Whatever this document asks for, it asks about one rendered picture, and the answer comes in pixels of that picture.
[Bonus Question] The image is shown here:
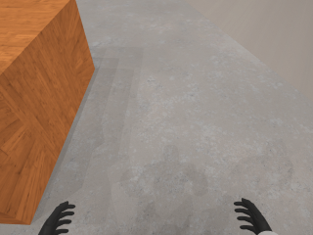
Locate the right robot hand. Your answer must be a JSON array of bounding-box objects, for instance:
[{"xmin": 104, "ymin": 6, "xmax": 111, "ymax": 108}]
[{"xmin": 234, "ymin": 198, "xmax": 272, "ymax": 235}]

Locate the pedestal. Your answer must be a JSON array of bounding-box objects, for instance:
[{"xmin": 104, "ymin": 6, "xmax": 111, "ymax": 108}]
[{"xmin": 0, "ymin": 0, "xmax": 95, "ymax": 225}]

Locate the left robot hand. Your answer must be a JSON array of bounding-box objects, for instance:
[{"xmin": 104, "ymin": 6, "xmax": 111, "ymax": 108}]
[{"xmin": 38, "ymin": 201, "xmax": 75, "ymax": 235}]

